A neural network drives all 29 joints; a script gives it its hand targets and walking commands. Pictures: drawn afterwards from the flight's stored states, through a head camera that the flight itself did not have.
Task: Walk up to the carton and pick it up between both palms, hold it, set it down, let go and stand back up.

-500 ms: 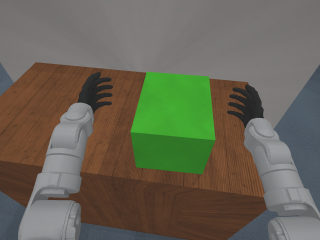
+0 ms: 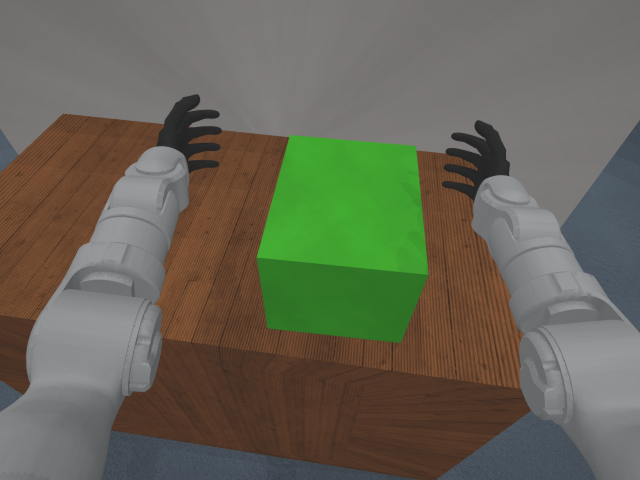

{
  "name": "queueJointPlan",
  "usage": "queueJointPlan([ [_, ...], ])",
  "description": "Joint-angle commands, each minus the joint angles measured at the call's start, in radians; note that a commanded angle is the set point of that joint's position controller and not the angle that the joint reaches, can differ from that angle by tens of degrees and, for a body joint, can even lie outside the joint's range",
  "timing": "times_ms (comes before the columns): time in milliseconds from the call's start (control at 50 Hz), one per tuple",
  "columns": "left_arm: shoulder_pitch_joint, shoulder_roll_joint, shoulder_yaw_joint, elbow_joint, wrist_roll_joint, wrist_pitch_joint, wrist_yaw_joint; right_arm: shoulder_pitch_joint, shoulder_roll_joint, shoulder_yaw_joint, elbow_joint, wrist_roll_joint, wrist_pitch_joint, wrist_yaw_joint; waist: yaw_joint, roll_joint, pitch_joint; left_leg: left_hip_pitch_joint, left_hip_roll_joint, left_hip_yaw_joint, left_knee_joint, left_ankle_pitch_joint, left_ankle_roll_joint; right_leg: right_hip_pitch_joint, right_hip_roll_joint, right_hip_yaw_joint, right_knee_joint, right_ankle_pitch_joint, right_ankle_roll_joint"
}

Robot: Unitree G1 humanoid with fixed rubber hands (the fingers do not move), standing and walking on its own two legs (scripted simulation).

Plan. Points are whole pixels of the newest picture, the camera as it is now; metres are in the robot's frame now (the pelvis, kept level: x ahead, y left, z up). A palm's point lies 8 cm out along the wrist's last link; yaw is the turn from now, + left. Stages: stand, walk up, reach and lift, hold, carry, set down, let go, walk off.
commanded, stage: reach and lift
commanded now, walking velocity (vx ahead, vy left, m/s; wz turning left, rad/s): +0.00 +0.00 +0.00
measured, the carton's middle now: (343, 235) +0.49 -0.05 +0.01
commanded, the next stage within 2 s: none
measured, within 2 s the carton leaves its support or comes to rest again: neither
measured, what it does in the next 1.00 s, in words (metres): stands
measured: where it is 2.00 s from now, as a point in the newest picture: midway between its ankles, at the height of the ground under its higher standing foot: outside the picture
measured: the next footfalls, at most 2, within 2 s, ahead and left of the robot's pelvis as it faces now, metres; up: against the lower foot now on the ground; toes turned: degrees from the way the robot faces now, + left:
none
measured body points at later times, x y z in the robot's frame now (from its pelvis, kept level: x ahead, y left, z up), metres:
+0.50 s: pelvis +0.00 -0.01 -0.01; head +0.07 +0.01 +0.43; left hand +0.49 +0.16 +0.08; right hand +0.45 -0.21 +0.08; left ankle +0.00 +0.10 -0.75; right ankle +0.01 -0.10 -0.75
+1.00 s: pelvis +0.00 +0.00 -0.02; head +0.09 +0.01 +0.42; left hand +0.50 +0.11 +0.06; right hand +0.45 -0.20 +0.06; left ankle +0.00 +0.10 -0.75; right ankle +0.01 -0.10 -0.75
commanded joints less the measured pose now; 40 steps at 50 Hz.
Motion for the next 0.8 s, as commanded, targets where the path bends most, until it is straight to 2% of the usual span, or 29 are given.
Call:
queueJointPlan([
  [0, -0.436, 0.085, -0.007, -0.04, -0.011, -0.09, 0.005, -0.383, -0.155, -0.026, -0.041, -0.008, -0.073, 0.002, -0.034, 0.107, -0.527, 0.249, -0.007, -0.088, 0.03, 0.297, -0.062, 0.093, 0.023, 0.051, 0.041, 0.295, 0.017],
  [60, -0.42, 0.092, 0.005, -0.003, -0.003, -0.125, 0.006, -0.378, -0.155, -0.018, -0.021, -0.006, -0.105, 0.002, -0.03, 0.096, -0.572, 0.25, -0.007, -0.09, 0.055, 0.361, -0.068, 0.093, 0.025, 0.049, 0.054, 0.349, 0.018],
  [100, -0.428, 0.095, 0.018, -0.015, -0.003, -0.151, 0.007, -0.398, -0.149, -0.004, -0.056, -0.003, -0.13, 0.0, -0.021, 0.08, -0.626, 0.243, -0.015, -0.088, 0.069, 0.4, -0.064, 0.113, 0.026, 0.053, 0.066, 0.405, 0.026],
  [180, -0.388, 0.09, 0.038, 0.033, 0.015, -0.219, 0.0, -0.371, -0.114, 0.017, -0.052, -0.007, -0.177, -0.004, -0.007, 0.045, -0.649, 0.144, -0.019, -0.079, 0.069, 0.4, -0.055, 0.195, 0.014, 0.07, 0.096, 0.49, 0.037],
  [220, -0.371, 0.084, 0.041, 0.078, 0.03, -0.261, -0.008, -0.357, -0.099, 0.022, -0.027, -0.017, -0.203, 0.0, 0.007, 0.04, -0.629, 0.088, -0.019, -0.071, 0.069, 0.377, -0.051, 0.207, 0.005, 0.081, 0.105, 0.467, 0.038],
  [300, -0.373, 0.082, 0.042, 0.139, 0.034, -0.367, -0.014, -0.35, -0.074, 0.023, -0.006, -0.033, -0.265, 0.007, 0.015, 0.033, -0.644, -0.008, -0.022, -0.061, 0.058, 0.314, -0.041, 0.225, -0.012, 0.1, 0.129, 0.446, 0.046],
  [360, -0.41, 0.085, 0.024, 0.167, 0.02, -0.435, -0.008, -0.36, -0.073, 0.006, 0.018, -0.044, -0.311, 0.014, 0.016, 0.057, -0.695, -0.04, -0.02, -0.055, 0.069, 0.301, -0.05, 0.197, -0.017, 0.102, 0.146, 0.415, 0.039],
  [440, -0.45, 0.083, -0.008, 0.227, -0.011, -0.505, -0.011, -0.376, -0.058, -0.011, 0.046, -0.068, -0.354, 0.017, -0.002, 0.064, -0.732, -0.086, -0.019, -0.051, 0.085, 0.253, -0.048, 0.142, -0.024, 0.1, 0.168, 0.373, 0.036],
  [500, -0.469, 0.061, -0.033, 0.262, -0.027, -0.537, -0.014, -0.381, -0.058, -0.038, 0.09, -0.094, -0.38, 0.015, -0.026, 0.077, -0.756, -0.084, -0.015, -0.055, 0.104, 0.251, -0.058, 0.085, -0.024, 0.087, 0.178, 0.34, 0.029],
  [620, -0.449, 0.019, -0.037, 0.283, -0.003, -0.549, -0.013, -0.36, -0.061, -0.076, 0.145, -0.128, -0.43, 0.008, -0.041, 0.129, -0.793, -0.001, -0.01, -0.057, 0.154, 0.341, -0.088, -0.024, -0.007, 0.062, 0.188, 0.323, 0.012],
  [660, -0.437, 0.005, -0.023, 0.289, 0.014, -0.545, -0.011, -0.361, -0.059, -0.072, 0.159, -0.126, -0.441, 0.01, -0.035, 0.133, -0.784, 0.02, -0.007, -0.059, 0.162, 0.371, -0.092, -0.034, -0.003, 0.062, 0.189, 0.329, 0.009],
  [780, -0.431, -0.016, 0.022, 0.291, 0.055, -0.549, 0.004, -0.382, -0.029, -0.059, 0.16, -0.112, -0.461, 0.024, -0.006, 0.119, -0.741, -0.011, -0.006, -0.059, 0.155, 0.351, -0.078, -0.032, -0.001, 0.07, 0.194, 0.297, 0.011],
])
